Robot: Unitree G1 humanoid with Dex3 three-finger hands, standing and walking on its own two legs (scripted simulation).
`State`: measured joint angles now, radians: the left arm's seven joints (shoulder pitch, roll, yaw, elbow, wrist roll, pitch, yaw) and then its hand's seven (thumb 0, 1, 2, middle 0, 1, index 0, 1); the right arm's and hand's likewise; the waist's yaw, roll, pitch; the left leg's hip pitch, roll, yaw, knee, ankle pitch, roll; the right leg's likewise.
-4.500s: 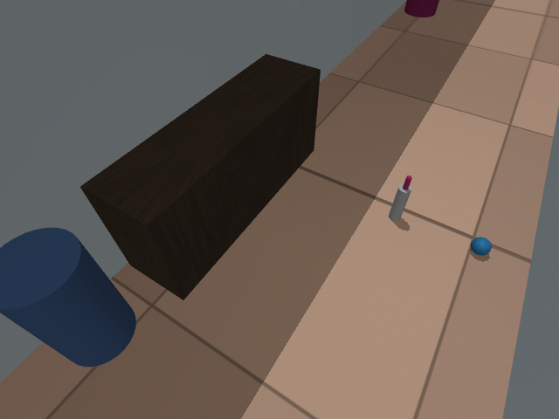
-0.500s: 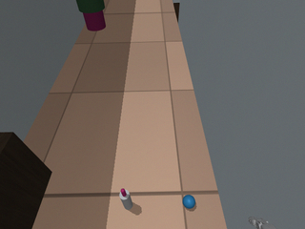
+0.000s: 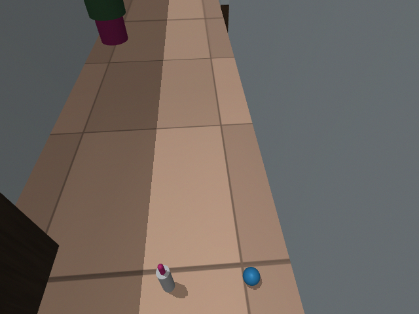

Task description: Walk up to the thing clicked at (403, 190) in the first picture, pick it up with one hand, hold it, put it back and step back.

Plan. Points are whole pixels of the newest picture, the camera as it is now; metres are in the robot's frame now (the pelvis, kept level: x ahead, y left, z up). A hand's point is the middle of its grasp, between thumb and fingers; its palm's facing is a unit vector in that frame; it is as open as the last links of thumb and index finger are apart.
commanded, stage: walk up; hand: left
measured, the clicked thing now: (164, 276) +0.39 +0.21 -0.65
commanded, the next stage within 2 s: stand in 0.30 s
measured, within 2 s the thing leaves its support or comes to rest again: neither
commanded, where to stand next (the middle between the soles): +0.04 +0.00 m, yaw -1 degrees
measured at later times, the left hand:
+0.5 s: hand out of the picture +0.09 +0.25 -0.15, palm faces -0.01 -0.94 -0.34, open 7.4 cm
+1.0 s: hand out of the picture +0.09 +0.24 -0.15, palm faces -0.02 -0.94 -0.34, open 7.4 cm
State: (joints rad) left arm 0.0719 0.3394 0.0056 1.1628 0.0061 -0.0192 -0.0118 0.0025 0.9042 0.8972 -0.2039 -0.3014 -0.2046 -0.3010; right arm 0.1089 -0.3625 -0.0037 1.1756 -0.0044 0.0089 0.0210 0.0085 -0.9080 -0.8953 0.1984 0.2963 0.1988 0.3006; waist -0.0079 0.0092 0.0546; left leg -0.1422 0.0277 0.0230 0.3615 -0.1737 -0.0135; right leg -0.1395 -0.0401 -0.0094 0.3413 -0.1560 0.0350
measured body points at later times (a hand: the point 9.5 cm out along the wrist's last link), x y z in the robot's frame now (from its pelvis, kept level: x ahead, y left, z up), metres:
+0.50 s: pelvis +0.01 +0.00 +0.00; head +0.02 -0.01 +0.45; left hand +0.09 +0.30 -0.13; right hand +0.10 -0.30 -0.13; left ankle +0.02 +0.13 -0.75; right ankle +0.02 -0.14 -0.75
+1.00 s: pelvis +0.01 -0.01 +0.00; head +0.02 -0.02 +0.45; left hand +0.09 +0.29 -0.13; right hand +0.09 -0.31 -0.14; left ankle +0.02 +0.13 -0.75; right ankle +0.02 -0.14 -0.75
